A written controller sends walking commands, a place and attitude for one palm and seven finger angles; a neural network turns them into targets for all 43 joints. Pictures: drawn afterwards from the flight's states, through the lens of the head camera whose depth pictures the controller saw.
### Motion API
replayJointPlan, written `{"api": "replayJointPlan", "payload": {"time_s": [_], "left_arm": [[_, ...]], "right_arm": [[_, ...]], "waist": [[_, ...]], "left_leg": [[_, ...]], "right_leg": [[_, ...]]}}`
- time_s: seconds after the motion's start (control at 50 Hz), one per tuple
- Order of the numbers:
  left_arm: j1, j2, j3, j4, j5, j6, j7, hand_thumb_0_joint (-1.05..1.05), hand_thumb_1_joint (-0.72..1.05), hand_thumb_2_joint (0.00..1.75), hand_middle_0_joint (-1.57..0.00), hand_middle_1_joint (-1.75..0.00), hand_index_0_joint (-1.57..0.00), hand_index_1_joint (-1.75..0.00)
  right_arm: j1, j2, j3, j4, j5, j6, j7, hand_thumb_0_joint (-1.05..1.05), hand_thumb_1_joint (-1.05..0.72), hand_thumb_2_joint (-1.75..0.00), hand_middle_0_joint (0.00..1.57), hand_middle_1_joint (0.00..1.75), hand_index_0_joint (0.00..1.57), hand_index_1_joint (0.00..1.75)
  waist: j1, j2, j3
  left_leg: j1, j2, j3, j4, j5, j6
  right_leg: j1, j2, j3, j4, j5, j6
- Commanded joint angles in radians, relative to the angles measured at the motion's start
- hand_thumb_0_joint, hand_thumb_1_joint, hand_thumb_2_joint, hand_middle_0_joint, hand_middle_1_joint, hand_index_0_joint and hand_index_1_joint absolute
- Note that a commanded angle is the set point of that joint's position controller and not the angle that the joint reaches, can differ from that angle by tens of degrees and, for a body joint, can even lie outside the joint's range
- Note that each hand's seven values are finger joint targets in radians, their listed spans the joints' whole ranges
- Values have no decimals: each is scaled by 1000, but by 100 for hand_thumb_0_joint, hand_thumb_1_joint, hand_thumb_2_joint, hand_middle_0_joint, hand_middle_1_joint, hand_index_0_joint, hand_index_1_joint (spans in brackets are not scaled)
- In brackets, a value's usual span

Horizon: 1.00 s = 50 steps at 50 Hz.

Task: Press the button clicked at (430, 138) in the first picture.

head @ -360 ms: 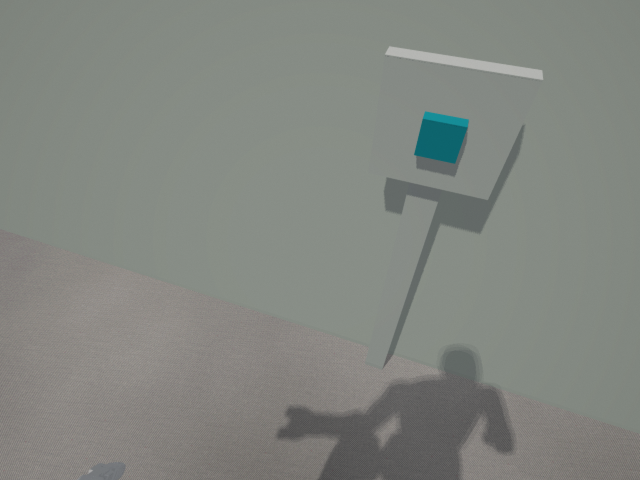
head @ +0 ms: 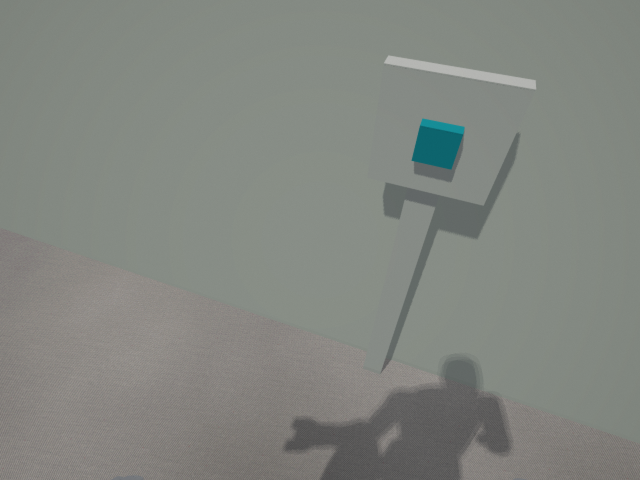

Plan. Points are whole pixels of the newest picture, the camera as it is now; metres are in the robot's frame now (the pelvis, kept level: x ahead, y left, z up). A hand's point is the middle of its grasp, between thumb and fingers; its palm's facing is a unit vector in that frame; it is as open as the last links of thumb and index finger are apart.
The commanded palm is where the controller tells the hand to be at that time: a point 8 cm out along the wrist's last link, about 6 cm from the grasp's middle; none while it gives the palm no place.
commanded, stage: stand and wait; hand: left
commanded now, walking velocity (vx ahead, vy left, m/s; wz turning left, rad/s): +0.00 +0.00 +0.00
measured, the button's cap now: (437, 143) +0.58 -0.14 +0.14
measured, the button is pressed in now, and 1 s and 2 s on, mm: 0 0 0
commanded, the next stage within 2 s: look at it before walking up in 0.48 s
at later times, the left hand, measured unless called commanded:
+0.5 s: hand out of the picture +0.06 +0.23 -0.15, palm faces -0.03 -0.94 -0.34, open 7.4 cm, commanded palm none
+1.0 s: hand out of the picture +0.06 +0.23 -0.15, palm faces -0.03 -0.94 -0.33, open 7.4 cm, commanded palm none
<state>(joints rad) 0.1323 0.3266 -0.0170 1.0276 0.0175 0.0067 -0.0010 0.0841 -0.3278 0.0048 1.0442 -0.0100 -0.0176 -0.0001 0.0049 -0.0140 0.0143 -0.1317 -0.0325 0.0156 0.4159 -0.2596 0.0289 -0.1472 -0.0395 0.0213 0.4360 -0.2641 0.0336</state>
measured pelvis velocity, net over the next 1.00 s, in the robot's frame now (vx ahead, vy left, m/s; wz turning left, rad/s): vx -0.01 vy -0.02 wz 0.00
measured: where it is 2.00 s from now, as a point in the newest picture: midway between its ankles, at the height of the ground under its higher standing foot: outside the picture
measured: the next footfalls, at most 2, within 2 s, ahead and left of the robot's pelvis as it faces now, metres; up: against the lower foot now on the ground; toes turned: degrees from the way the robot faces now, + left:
none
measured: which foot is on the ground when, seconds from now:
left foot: down 0.00-1.00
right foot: down 0.00-1.00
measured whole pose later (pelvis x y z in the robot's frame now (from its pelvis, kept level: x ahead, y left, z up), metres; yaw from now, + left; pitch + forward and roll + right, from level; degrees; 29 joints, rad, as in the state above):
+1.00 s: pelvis -0.01 -0.02 +0.00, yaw +0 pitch -1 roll +0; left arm 0.14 0.34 -0.01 1.09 0.02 -0.01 0.00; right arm 0.12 -0.34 0.00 1.12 0.00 -0.02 0.00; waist 0.00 0.00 0.03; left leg -0.12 0.00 0.00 0.35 -0.20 0.00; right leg -0.13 -0.01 0.01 0.37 -0.21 0.01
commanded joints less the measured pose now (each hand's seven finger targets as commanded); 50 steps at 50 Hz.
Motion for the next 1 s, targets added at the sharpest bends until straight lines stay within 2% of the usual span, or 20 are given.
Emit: {"api": "replayJointPlan", "payload": {"time_s": [0.0, 0.18, 0.34, 0.5, 0.58, 0.74, 0.84, 0.98], "left_arm": [[-45, 211, 55, -54, -5, -26, 15, 0, 90, 90, -20, -30, -20, -30], [-37, 216, 53, -19, -7, -31, 13, 0, 90, 90, -20, -30, -20, -30], [-38, 222, 53, -5, -7, -33, 13, 0, 90, 90, -20, -30, -20, -30], [-44, 219, 53, -2, -6, -33, 12, 0, 90, 90, -20, -30, -20, -30], [-44, 218, 55, -4, -6, -35, 12, 0, 90, 90, -20, -30, -20, -30], [-42, 219, 54, -3, -6, -37, 12, 0, 90, 90, -20, -30, -20, -30], [-39, 220, 55, -6, -6, -39, 12, 0, 90, 90, -20, -30, -20, -30], [-37, 218, 54, 0, -6, -37, 12, 0, 90, 90, -20, -30, -20, -30]], "right_arm": [[-46, -212, -51, -54, -2, -25, -19, 0, -90, -90, 20, 30, 20, 30], [-30, -215, -45, -16, 1, -21, -17, 0, -90, -90, 20, 30, 20, 30], [-14, -217, -43, 5, 2, -22, -16, 0, -90, -90, 20, 30, 20, 30], [-12, -216, -41, 14, 0, -22, -15, 0, -90, -90, 20, 30, 20, 30], [-10, -213, -41, 14, 1, -24, -15, 0, -90, -90, 20, 30, 20, 30], [-14, -211, -41, 14, 1, -22, -15, 0, -90, -90, 20, 30, 20, 30], [-10, -212, -41, 15, 1, -23, -15, 0, -90, -90, 20, 30, 20, 30], [-15, -213, -40, 17, 2, -23, -17, 0, -90, -90, 20, 30, 20, 30]], "waist": [[-1, 18, -67], [-3, 10, -40], [-4, 4, -48], [-2, 1, -23], [-2, 5, -46], [-2, 5, -30], [-4, -5, -53], [-1, 14, -40]], "left_leg": [[13, 141, -101, -74, 275, 13], [0, 143, -103, -99, 197, 6], [1, 145, -108, -110, 191, 2], [-10, 145, -112, -123, 154, -1], [-1, 146, -112, -118, 184, -2], [3, 147, -108, -117, 180, -4], [15, 148, -106, -113, 201, -6], [13, 151, -108, -121, 213, -7]], "right_leg": [[27, -79, 58, -48, 249, -58], [22, -86, 74, -86, 209, -61], [29, -88, 80, -97, 201, -64], [7, -85, 85, -116, 144, -62], [22, -87, 85, -111, 177, -63], [8, -89, 92, -124, 177, -65], [22, -90, 91, -120, 210, -66], [28, -88, 83, -122, 219, -64]]}}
